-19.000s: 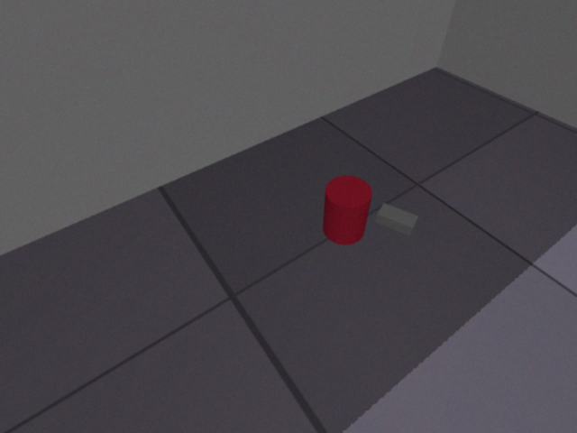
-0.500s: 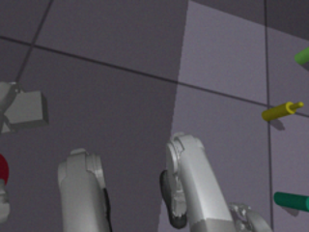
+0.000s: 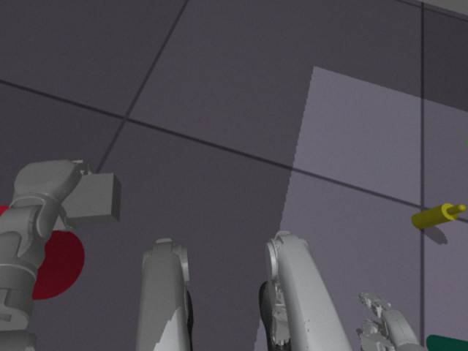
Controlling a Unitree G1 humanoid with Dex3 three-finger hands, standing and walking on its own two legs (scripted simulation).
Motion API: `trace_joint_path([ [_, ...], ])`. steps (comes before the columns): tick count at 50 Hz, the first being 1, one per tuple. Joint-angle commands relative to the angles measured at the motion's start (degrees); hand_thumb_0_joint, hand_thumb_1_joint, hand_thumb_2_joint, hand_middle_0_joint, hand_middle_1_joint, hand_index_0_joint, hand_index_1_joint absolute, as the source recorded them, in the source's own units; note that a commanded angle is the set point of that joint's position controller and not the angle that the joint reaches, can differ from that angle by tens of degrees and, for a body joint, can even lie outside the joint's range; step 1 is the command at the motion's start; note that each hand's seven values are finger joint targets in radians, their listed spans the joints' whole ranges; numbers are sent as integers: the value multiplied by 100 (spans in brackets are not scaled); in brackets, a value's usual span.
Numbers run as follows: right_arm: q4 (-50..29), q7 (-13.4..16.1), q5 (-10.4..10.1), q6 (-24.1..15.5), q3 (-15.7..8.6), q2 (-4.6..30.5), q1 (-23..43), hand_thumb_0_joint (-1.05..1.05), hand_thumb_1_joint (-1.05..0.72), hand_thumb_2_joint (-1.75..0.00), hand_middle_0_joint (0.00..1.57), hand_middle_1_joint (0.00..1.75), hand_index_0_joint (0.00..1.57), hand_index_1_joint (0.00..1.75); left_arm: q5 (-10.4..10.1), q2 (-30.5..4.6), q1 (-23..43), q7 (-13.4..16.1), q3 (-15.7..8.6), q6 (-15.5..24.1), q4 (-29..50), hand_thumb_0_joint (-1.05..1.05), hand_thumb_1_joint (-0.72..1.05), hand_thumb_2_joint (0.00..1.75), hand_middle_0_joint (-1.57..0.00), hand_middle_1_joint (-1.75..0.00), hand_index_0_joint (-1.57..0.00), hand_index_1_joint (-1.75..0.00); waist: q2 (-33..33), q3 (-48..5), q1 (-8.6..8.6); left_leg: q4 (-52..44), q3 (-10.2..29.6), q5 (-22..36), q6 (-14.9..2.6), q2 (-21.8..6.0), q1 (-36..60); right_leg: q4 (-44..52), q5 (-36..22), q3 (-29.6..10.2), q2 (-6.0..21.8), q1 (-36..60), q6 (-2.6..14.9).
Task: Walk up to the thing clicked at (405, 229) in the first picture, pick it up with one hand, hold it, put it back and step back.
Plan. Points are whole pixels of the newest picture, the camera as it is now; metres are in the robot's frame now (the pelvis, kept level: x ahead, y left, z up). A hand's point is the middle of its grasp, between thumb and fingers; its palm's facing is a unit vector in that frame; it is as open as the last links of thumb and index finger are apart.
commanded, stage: lift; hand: left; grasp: from above
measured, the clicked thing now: (70, 201) +0.39 +0.31 -0.13
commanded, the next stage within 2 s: hold in 0.96 s
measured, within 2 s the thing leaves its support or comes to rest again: neither
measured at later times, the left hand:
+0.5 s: hand (17, 187) +0.34 +0.26 +0.10, palm faces -0.48 -0.10 -0.87, open 10.7 cm
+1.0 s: hand out of the picture +0.37 +0.24 +0.19, palm faces -0.46 -0.11 -0.88, open 10.7 cm
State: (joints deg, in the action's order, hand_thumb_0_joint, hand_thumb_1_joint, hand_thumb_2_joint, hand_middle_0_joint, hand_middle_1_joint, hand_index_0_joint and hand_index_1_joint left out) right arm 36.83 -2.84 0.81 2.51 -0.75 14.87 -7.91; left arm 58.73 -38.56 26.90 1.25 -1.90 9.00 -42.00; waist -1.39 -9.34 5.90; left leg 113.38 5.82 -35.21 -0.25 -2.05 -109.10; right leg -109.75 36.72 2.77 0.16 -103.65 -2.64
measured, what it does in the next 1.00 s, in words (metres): rises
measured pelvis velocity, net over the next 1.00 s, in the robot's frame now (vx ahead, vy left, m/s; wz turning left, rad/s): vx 0.07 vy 0.00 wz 0.05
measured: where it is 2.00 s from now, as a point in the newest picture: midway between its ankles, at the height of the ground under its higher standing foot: (229, 339)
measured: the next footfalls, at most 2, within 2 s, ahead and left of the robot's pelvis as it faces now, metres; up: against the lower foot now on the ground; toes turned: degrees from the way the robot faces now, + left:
none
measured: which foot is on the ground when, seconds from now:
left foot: down 0.00-1.00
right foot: down 0.00-1.00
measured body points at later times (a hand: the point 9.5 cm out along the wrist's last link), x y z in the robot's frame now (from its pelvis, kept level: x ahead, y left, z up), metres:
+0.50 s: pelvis +0.03 +0.00 +0.18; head +0.11 +0.01 +0.62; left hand +0.36 +0.27 +0.15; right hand +0.15 -0.26 +0.06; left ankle +0.10 +0.12 -0.43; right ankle +0.10 -0.14 -0.43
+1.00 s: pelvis +0.07 +0.00 +0.27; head +0.12 +0.00 +0.71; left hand +0.39 +0.24 +0.24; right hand +0.17 -0.27 +0.15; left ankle +0.10 +0.12 -0.43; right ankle +0.10 -0.14 -0.43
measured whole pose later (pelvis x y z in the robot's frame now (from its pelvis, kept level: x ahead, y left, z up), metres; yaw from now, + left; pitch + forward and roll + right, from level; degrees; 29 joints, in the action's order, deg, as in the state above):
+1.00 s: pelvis +0.07 +0.00 +0.27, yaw +3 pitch +9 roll -1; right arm 42.7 2.1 -1.9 -1.5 -2.1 13.9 -14.7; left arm 56.9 -22.9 17.9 6.8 9.8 0.1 -48.3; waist -1.6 -4.3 3.6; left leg 48.9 -1.2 -21.1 0.4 -2.8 -37.2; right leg -47.2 21.3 -0.9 0.5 -35.4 -1.6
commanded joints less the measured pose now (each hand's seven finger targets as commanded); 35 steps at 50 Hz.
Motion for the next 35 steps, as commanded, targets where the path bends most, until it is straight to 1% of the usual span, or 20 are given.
trace_joint_path([
  [1, -414, 230, -75, -124, -449, 1205, -606, 0, -88, -89, 20, 30, 20, 30, -268, -1787, 1612, 269, -667, -139, 1699, 0, 73, 87, -100, -75, -103, -72, -1494, -3520, -140, -2454, 0, 384, -90, 42, 3999, 1732, -827, 210, -167, 1753, 349],
  [2, -434, 266, -98, -135, -435, 1180, -565, 0, -88, -89, 20, 30, 20, 30, -315, -1778, 1837, 257, -606, -134, 2089, 0, 72, 87, -99, -75, -102, -72, -1598, -3699, -130, -2621, 15, 371, -73, 33, 4243, 1840, -847, 199, -178, 1955, 358],
  [3, -385, 294, -110, -137, -417, 1157, -562, 0, -88, -89, 20, 30, 20, 30, -295, -1704, 1516, 249, -624, -187, 1802, 0, 72, 88, -100, -75, -103, -72, -1490, -3467, -146, -2749, 33, 411, -74, 27, 4331, 1978, -864, 191, -178, 2058, 343],
  [4, -398, 322, -120, -148, -403, 1102, -518, 0, -88, -89, 20, 30, 20, 30, -351, -1464, 1418, 226, -472, -210, 1864, 0, 73, 88, -100, -75, -103, -72, -1425, -3279, -94, -2899, 4, 339, -75, 20, 4331, 2148, -826, 187, -178, 2173, 336],
  [5, -378, 351, -135, -160, -401, 1101, -507, 0, -88, -89, 20, 30, 20, 30, -377, -1497, 1357, 231, -533, -232, 1914, 0, 72, 88, -99, -75, -102, -72, -1343, -3215, -125, -3045, -1, 307, -81, 18, 4459, 2303, -823, 168, -177, 2376, 329],
  [9, -385, 460, -181, -206, -364, 1005, -472, 0, -88, -89, 20, 30, 20, 30, -385, -1339, 1077, 259, -452, -305, 2039, 0, 72, 89, -98, -78, -102, -75, -1150, -3127, -146, -3496, -206, 388, -91, 62, 4876, 3043, -839, 58, -184, 3211, 329],
  [10, -345, 484, -191, -218, -353, 976, -452, 0, -88, -89, 20, 30, 20, 30, -391, -1304, 960, 264, -454, -332, 1915, 0, 73, 90, -100, -77, -102, -75, -1019, -2945, -150, -3594, -239, 431, -96, 63, 4947, 3201, -854, 35, -191, 3367, 329],
  [11, -352, 509, -200, -229, -358, 935, -447, 0, -88, -89, 20, 30, 20, 30, -393, -1126, 937, 267, -313, -346, 1948, 0, 74, 92, -101, -79, -103, -76, -943, -2835, -110, -3696, -304, 472, -101, 76, 5022, 3440, -854, 4, -190, 3540, 327],
  [12, -335, 532, -215, -257, -342, 926, -436, 0, -88, -89, 20, 30, 20, 30, -415, -1168, 870, 292, -380, -366, 1828, 0, 76, 94, -102, -79, -105, -77, -827, -2642, -120, -3864, -296, 390, -103, 76, 5059, 3622, -759, -13, -195, 3709, 322],
  [14, -273, 569, -239, -314, -328, 881, -439, 0, -88, -89, 20, 30, 20, 30, -407, -792, 894, 306, -90, -384, 1689, 0, 77, 93, -103, -78, -105, -76, -741, -2312, -48, -4190, -273, 274, -96, 64, 5233, 3908, -697, -40, -204, 3940, 323],
  [18, -174, 609, -256, -436, -340, 877, -450, 0, -88, -89, 20, 30, 20, 30, -309, -645, 758, 408, -17, -387, 1258, 0, 77, 86, -101, -76, -105, -73, -642, -1833, -116, -4819, -145, 143, -57, 34, 5576, 4347, -658, -59, -222, 4350, 318],
  [20, -148, 616, -272, -482, -336, 820, -504, 0, -88, -89, 20, 30, 20, 30, -226, -373, 787, 461, 212, -389, 1198, 0, 79, 86, -102, -78, -106, -74, -567, -1828, -81, -4941, -263, 474, -45, 70, 5855, 4651, -840, -117, -224, 4622, 344],
  [21, -127, 619, -277, -507, -348, 830, -525, 0, -89, -89, 20, 30, 20, 30, -205, -510, 787, 520, 75, -394, 1151, 0, 78, 84, -101, -78, -106, -74, -547, -1886, -157, -5017, -303, 616, -41, 89, 5980, 4774, -901, -141, -221, 4811, 344],
  [22, -122, 617, -280, -528, -357, 831, -539, 0, -89, -89, 20, 30, 20, 30, -164, -513, 725, 574, 61, -394, 1095, 0, 78, 84, -101, -77, -106, -73, -584, -1898, -202, -5159, -303, 656, -28, 95, 6118, 4871, -928, -150, -231, 4947, 347],
  [24, -78, 608, -279, -571, -375, 806, -577, 0, -89, -89, 20, 30, 20, 30, -156, -379, 840, 651, 149, -392, 1090, 0, 75, 85, -101, -75, -104, -72, -643, -1865, -202, -5386, -359, 771, -8, 107, 6421, 5117, -1017, -185, -242, 5197, 341],
  [25, -69, 606, -277, -599, -361, 772, -574, 0, -89, -89, 20, 30, 20, 30, -122, -232, 987, 694, 312, -393, 1123, 0, 76, 85, -101, -76, -105, -73, -644, -1777, -181, -5526, -360, 750, -2, 114, 6498, 5239, -1018, -187, -255, 5258, 342],
  [26, -45, 609, -284, -622, -370, 802, -581, 0, -89, -89, 20, 30, 20, 30, -100, -306, 1036, 764, 249, -405, 1103, 0, 77, 83, -101, -75, -105, -72, -635, -1719, -176, -5629, -394, 741, -6, 116, 6623, 5356, -1015, -205, -255, 5341, 344],
  [29, 33, 604, -267, -675, -362, 757, -651, 0, -89, -89, 20, 30, 20, 30, -55, -101, 1036, 904, 408, -480, 953, 0, 76, 82, -102, -75, -105, -71, -516, -1641, -177, -5838, -474, 1074, -2, 146, 6881, 5667, -1246, -245, -257, 5700, 340],
  [30, 43, 610, -270, -685, -385, 794, -660, 0, -89, -89, 20, 30, 20, 30, -51, -218, 1138, 962, 324, -508, 1000, 0, 76, 82, -102, -74, -106, -71, -506, -1753, -209, -5899, -514, 1279, 1, 145, 7104, 5742, -1441, -245, -245, 5847, 340],
  [35, 88, 592, -261, -694, -381, 806, -728, 0, -89, -89, 20, 30, 20, 30, -62, -131, 1308, 1074, 477, -712, 856, 0, 73, 84, -102, -72, -104, -70, -442, -1638, -199, -6331, -537, 1730, 20, 168, 7670, 6184, -1877, -248, -224, 6392, 313],
])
